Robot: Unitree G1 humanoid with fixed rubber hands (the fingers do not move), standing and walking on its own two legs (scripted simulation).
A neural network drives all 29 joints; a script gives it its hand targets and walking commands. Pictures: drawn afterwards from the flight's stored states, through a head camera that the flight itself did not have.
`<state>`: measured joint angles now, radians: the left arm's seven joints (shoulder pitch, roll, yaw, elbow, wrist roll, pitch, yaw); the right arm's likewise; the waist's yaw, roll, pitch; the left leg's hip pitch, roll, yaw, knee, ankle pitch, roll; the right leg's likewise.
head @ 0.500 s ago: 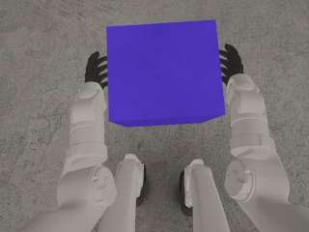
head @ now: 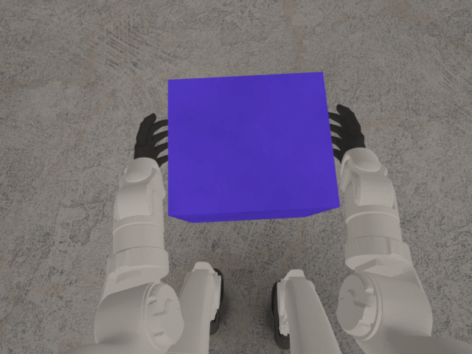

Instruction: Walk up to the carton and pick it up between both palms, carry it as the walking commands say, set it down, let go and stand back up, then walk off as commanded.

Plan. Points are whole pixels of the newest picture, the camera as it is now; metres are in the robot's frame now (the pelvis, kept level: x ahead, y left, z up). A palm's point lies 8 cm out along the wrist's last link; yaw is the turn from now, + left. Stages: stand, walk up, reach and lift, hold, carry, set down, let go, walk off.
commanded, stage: reach and lift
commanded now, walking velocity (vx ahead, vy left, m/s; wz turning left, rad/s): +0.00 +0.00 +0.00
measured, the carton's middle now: (247, 159) +0.44 +0.02 -0.12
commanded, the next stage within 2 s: none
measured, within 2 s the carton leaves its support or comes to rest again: neither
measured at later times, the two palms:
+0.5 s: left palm (129, 160) +0.38 +0.19 +0.03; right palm (368, 147) +0.41 -0.15 +0.03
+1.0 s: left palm (104, 155) +0.36 +0.19 +0.10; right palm (398, 143) +0.39 -0.15 +0.10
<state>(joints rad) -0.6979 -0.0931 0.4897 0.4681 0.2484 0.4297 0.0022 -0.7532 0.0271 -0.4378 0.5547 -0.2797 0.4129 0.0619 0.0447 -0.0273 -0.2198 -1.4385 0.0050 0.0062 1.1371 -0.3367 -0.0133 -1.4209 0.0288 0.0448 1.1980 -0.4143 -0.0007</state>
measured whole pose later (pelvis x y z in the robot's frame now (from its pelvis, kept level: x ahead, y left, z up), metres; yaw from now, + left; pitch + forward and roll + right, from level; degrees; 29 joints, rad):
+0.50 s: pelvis +0.02 +0.00 +0.06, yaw -1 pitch +28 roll +1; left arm -0.53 -0.14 0.48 0.38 0.29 0.43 -0.04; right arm -0.59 0.10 -0.42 0.46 -0.30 0.41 0.08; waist 0.04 -0.02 -0.15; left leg -1.06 0.01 0.00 0.83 -0.25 -0.01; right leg -1.04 0.03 0.04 0.87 -0.32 0.00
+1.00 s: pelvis +0.04 +0.00 +0.11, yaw -1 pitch +14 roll +0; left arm -0.40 -0.16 0.44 0.33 0.33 0.48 -0.06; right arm -0.44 0.13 -0.39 0.41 -0.34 0.45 0.10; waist 0.04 -0.02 -0.07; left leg -0.62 0.01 0.00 0.53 -0.17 -0.01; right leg -0.59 0.02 0.04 0.58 -0.23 -0.01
